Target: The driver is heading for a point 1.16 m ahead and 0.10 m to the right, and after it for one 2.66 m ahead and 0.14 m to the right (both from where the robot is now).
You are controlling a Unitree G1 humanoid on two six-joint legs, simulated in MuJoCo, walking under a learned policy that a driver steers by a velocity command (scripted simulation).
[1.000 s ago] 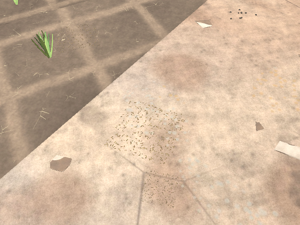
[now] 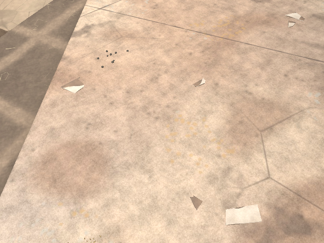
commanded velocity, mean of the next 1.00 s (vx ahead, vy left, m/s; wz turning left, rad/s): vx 0.50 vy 0.00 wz -0.38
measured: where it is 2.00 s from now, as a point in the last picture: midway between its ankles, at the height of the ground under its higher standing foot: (230, 129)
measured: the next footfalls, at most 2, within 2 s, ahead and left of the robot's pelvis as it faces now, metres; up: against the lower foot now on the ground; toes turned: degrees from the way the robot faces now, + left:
left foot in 0.16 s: +0.28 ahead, +0.13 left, +0.00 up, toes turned -8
right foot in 0.68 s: +0.47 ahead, -0.15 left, +0.00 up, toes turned -23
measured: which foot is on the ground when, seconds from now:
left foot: up 0.00-0.14, down 0.16-0.68, up 0.70-1.00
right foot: down 0.00-0.16, up 0.18-0.66, down 0.68-1.00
